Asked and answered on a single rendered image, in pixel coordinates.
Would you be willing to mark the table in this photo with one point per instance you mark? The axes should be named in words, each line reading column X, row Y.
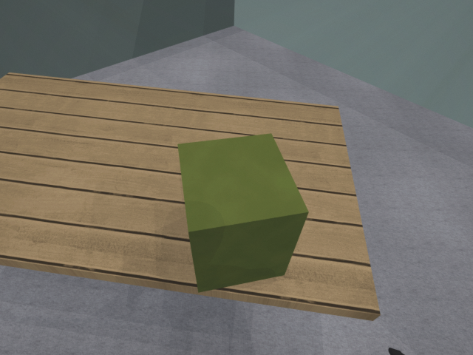
column 91, row 186

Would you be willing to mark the carton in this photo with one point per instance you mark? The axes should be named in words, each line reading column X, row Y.
column 244, row 211

